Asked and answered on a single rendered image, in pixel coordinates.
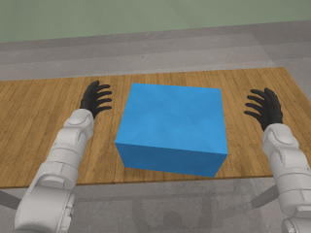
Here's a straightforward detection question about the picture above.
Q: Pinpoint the robot right forearm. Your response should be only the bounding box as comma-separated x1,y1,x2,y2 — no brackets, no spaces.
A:
261,123,311,218

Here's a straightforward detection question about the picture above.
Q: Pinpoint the table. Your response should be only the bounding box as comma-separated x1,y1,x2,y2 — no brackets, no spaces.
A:
0,67,311,210

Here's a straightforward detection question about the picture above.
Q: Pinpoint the robot right hand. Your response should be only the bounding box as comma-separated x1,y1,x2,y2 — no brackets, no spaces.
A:
244,87,283,132

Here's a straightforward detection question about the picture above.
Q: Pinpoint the carton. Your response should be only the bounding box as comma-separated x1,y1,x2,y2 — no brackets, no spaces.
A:
115,83,228,178

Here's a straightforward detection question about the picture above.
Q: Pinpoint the robot left upper arm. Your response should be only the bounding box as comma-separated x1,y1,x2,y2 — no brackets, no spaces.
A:
7,184,76,233

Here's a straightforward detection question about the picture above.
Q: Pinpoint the robot right upper arm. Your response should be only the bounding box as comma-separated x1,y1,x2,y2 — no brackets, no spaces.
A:
281,216,311,233

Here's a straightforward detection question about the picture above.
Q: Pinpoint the robot left hand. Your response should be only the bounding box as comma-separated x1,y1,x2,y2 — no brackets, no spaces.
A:
80,81,112,119

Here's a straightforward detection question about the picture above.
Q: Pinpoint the robot left forearm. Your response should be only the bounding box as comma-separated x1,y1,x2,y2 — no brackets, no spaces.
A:
15,109,94,228

